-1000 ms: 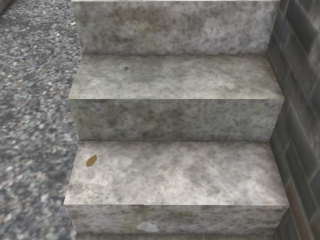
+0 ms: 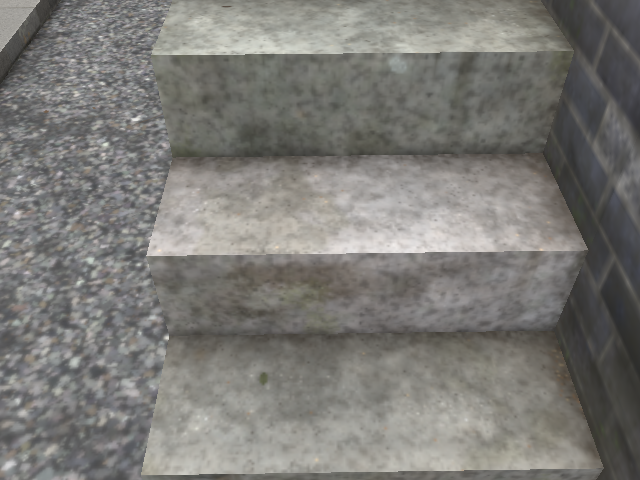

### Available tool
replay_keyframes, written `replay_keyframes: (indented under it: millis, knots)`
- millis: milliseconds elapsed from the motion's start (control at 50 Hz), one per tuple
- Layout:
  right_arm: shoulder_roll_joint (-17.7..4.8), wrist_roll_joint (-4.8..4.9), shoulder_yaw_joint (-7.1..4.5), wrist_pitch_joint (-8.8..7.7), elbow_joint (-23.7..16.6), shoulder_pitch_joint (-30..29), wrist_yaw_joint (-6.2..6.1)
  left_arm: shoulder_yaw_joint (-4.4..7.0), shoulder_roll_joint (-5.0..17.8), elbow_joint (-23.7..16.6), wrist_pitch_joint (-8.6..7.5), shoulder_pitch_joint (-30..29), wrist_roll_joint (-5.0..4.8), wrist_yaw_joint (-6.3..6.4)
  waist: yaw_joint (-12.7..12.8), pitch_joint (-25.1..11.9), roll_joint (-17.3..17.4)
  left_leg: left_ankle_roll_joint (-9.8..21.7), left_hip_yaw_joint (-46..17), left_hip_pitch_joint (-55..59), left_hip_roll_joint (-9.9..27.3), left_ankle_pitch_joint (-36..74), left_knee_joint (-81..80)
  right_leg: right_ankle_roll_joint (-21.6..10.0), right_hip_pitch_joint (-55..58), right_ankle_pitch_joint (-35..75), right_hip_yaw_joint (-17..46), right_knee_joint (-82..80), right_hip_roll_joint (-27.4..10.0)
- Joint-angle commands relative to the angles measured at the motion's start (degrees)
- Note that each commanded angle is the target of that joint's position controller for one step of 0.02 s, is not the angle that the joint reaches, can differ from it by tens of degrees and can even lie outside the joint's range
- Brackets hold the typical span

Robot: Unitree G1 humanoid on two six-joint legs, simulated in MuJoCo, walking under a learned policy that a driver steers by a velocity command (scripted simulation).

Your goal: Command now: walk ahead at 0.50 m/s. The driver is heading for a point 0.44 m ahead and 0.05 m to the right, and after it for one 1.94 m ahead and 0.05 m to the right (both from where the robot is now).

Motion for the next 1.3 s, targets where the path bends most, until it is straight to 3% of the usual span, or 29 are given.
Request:
replay_keyframes:
  millis: [20,60,120,160,200,260,320,380,420,460,480,500,520,540,560,600,640,900,940,1000,1080,1120,1160,1180,1200,1220,1240,1260,1300]
  knots:
    - [-6.5,0.97,-1.89,0.71,-1.8,-0.2,-1.46,1.82,9.9,-9.0,-1.29,-11.5,-2.0,2.6,-2.5,4.5,-9.5,-1.1,6.2,23.9,1.2,-5.5,-25.4,-10.9,-14.2,-15.6,10.4,-31.5,-10.3]
    - [-5.2,1.61,-3.03,-0.01,0.5,-1.8,-0.69,1.22,8.0,-7.9,0.55,-1.6,-1.29,3.51,2.2,8.8,-0.5,0.7,11.0,21.9,-1.6,-0.2,-52.8,-11.6,4.3,-14.8,12.7,-28.1,-8.9]
    - [-6.6,2.14,-4.16,0.56,1.5,3.6,1.16,0.92,7.4,-9.8,0.55,2.1,-0.02,2.46,2.1,4.6,-2.5,1.6,2.3,36.1,3.3,9.3,-70.0,-12.1,9.3,15.2,10.3,-8.3,-6.1]
    - [-20.4,-1.03,-8.65,1.73,5.9,23.3,1.12,-1.87,1.0,-14.9,-3.77,-6.7,1.39,0.55,-5.7,-8.0,15.2,11.7,-23.3,69.3,23.5,36.3,-62.7,-2.2,-26.6,2.6,2.0,12.5,0.4]
    - [-11.2,-6.02,-5.69,0.39,7.2,24.5,1.59,-1.48,1.5,-14.2,-4.63,-15.7,-2.21,-1.02,-7.7,-4.3,7.1,18.4,-28.2,65.9,27.8,34.3,-61.6,3.2,-46.1,-14.3,11.5,69.8,5.2]
    - [-5.6,-4.07,-3.17,-0.43,7.8,17.6,1.9,-5.72,-8.7,-24.3,-3.85,-26.1,-2.53,-1.62,-3.7,6.9,6.4,9.8,-12.4,57.1,21.6,25.1,-57.8,1.7,-67.6,-19.0,12.8,99.5,3.9]
    - [-5.4,-2.87,-2.61,-2.25,8.5,17.8,1.63,-6.79,-7.6,-26.0,-3.55,-23.4,-3.74,-2.38,-1.7,8.0,8.5,6.7,-10.7,48.3,21.2,1.6,-64.3,0.3,-69.3,-17.5,12.0,99.7,1.0]
    - [-9.0,-3.02,-2.98,-3.02,5.6,5.7,0.39,-7.57,-4.0,-33.3,-2.11,-33.0,-1.35,-1.37,2.7,13.0,8.4,5.8,4.5,10.2,12.8,7.2,-83.7,1.7,-37.0,4.0,-3.4,65.4,-2.3]
    - [-14.4,-0.55,-4.56,-3.59,10.9,13.6,0.48,-6.35,-2.1,-31.5,-1.11,-26.6,0.96,-0.44,5.5,2.8,10.2,8.8,8.7,12.0,13.3,66.8,-84.0,-2.6,-4.7,4.2,-12.8,52.9,2.0]
    - [-25.9,-1.24,-7.32,-2.05,12.0,9.9,0.4,-2.53,3.5,-22.2,-1.66,-0.3,1.22,0.51,18.2,-15.2,18.8,6.0,5.4,41.1,17.7,119.0,-62.5,-0.3,6.6,1.5,-3.5,38.2,4.9]
    - [-26.2,0.93,-7.69,-0.95,11.5,7.0,0.59,-1.62,6.6,-20.3,-0.97,2.8,2.2,1.29,18.9,-17.3,22.3,5.2,4.9,50.5,15.3,109.8,-54.2,0.7,6.9,2.7,1.2,17.7,4.6]
    - [-20.0,1.24,-7.21,0.43,10.7,8.6,-0.08,0.02,9.7,-15.5,-0.52,4.3,3.42,1.23,13.7,-13.2,18.7,6.4,0.1,47.8,13.6,92.0,-41.3,-0.3,7.7,0.7,13.8,4.3,3.8]
    - [-6.4,-0.53,-4.7,0.21,11.1,19.1,1.43,1.52,15.4,-11.1,0.51,6.2,3.68,0.69,4.1,-14.6,-21.4,2.9,-1.4,33.7,1.1,17.8,-19.6,-6.3,18.2,27.9,37.6,-10.6,-9.8]
    - [-2.8,1.45,-5.06,-0.91,12.3,18.0,3.28,1.01,10.0,-9.1,1.14,7.6,4.38,0.25,5.5,-17.0,-18.5,0.6,-14.3,20.6,-8.7,8.1,12.0,-12.8,14.0,-12.5,58.2,-25.9,-15.9]
    - [-1.2,2.33,-5.18,-1.21,6.2,7.0,3.88,0.38,6.3,-7.3,1.06,2.2,2.63,-0.82,4.3,-3.1,-8.6,1.9,-13.8,7.7,-9.0,7.6,29.5,-11.6,1.4,-36.1,55.9,-28.6,-15.2]
    - [0.3,1.41,-3.51,-2.17,-1.4,-3.6,2.8,-1.19,-2.0,-1.4,-1.36,-1.4,1.16,-2.06,0.6,12.7,-1.3,6.6,-12.0,-7.7,-7.7,10.5,41.7,-8.6,-8.8,-23.7,38.3,-20.8,-12.2]
    - [1.7,0.87,-2.07,-1.76,-0.8,4.5,2.68,-2.66,-8.9,1.4,-2.43,-4.9,2.26,-2.37,-5.2,10.5,1.8,9.3,-14.3,-8.5,-7.1,16.6,42.6,-4.1,-8.8,-7.4,23.6,-15.5,-7.7]
    - [3.3,-0.2,-0.3,2.07,-4.3,0.4,0.73,-1.99,-4.9,-0.5,-0.07,6.7,2.16,3.14,-0.1,0.2,-4.0,-2.8,-4.7,-24.7,1.8,14.8,31.5,-5.7,14.3,35.9,6.6,-21.1,-9.0]
    - [7.4,-0.66,1.33,3.12,-10.2,-10.4,0.68,-0.72,-2.1,0.1,2.18,11.3,0.49,4.9,2.1,1.5,-7.7,-5.8,0.2,-26.3,7.2,4.0,20.6,-6.0,20.5,34.0,11.8,-27.5,-11.3]
    - [7.3,-0.45,1.34,2.62,-11.8,-16.1,2.73,-0.8,-4.9,0.7,4.63,19.6,-0.19,5.89,6.2,3.5,0.5,-6.4,4.0,-30.8,7.7,-3.6,11.6,-5.1,33.5,44.2,10.1,-24.8,-9.4]
    - [10.8,-0.74,2.97,0.42,-19.5,-26.5,3.73,0.04,-4.9,4.9,4.09,31.4,-0.91,6.02,9.3,-0.3,-3.6,-4.0,3.1,-33.7,7.7,-15.5,4.0,-4.9,48.4,62.8,12.8,-25.1,-13.0]
    - [9.6,0.16,3.12,-0.43,-23.9,-30.8,3.84,-0.18,-4.3,5.9,3.27,30.4,-0.95,5.26,6.9,-2.6,-6.6,-1.8,5.5,-19.0,3.9,-20.4,-11.4,-4.5,46.9,84.9,11.7,-25.4,-12.9]
    - [3.2,0.65,-0.14,-1.11,-21.0,-11.3,2.05,0.06,2.1,-0.3,1.6,12.9,-0.58,3.82,-6.8,-17.5,-8.3,3.1,-4.5,35.0,5.2,-1.5,-40.6,-2.5,23.8,99.7,12.9,-14.6,-12.1]
    - [-2.8,1.6,-3.61,0.37,-10.3,5.7,0.48,1.52,7.5,-4.3,0.47,4.5,-2.03,3.42,-11.2,-21.7,0.6,2.7,-3.0,54.7,4.9,21.0,-57.9,-0.2,16.1,87.3,11.8,-9.9,-10.6]
    - [-8.7,-1.04,-5.55,1.7,-6.2,9.9,0.71,0.68,4.3,-5.2,-1.46,7.6,-0.61,1.76,-8.6,-28.9,18.6,7.9,-6.9,90.6,10.8,34.4,-46.3,10.7,-16.8,66.5,4.5,5.9,-2.8]
    - [-5.5,-2.25,-6.27,4.84,-4.9,5.8,-0.95,1.76,6.4,-4.7,-2.33,4.5,-1.54,1.1,-8.9,-27.5,31.7,11.8,-15.0,81.2,17.6,41.2,-51.2,11.1,-24.5,-14.5,9.7,32.7,-2.0]
    - [-2.0,-6.32,-4.7,5.39,-7.3,-9.1,-1.78,4.34,7.8,-5.2,-1.12,9.5,-4.32,1.2,0.5,-16.0,20.6,11.8,-9.6,59.9,19.2,54.1,-50.3,13.0,-26.5,-35.8,10.1,61.4,1.0]
    - [-0.1,-6.37,-3.8,3.67,-11.8,-23.5,-1.77,3.8,3.3,-7.5,-0.19,13.4,-2.6,2.52,9.4,-7.7,10.9,7.3,-5.7,43.3,17.0,58.9,-45.5,12.4,-25.4,-44.7,7.3,73.0,3.6]
    - [-4.6,-0.01,-4.69,1.3,-8.2,-23.4,-0.82,1.3,-1.6,-16.8,0.33,-3.0,-1.2,5.07,5.4,10.5,4.4,-0.3,-0.6,34.2,12.4,34.3,-71.3,8.2,-27.3,-42.0,11.5,64.6,0.8]
Keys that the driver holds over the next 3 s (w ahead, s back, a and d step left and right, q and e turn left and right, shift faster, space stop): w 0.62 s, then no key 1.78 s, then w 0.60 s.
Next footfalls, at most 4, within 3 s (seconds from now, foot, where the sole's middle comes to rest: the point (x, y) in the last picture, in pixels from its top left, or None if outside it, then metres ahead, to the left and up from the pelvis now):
0.12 left None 0.05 0.14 -0.75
0.48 right None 0.28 -0.15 -0.56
0.94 left None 0.33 0.10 -0.39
1.42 left None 0.22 0.16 -0.54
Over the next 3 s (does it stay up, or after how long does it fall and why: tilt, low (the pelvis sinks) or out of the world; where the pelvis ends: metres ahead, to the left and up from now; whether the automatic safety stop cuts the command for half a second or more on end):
stays up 0.30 -0.07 0.22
